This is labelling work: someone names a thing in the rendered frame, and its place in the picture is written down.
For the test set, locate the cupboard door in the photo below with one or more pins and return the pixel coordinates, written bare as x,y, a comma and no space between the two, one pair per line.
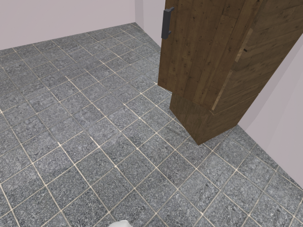
206,36

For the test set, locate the handle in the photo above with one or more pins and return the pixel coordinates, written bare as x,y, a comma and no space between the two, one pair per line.
166,22

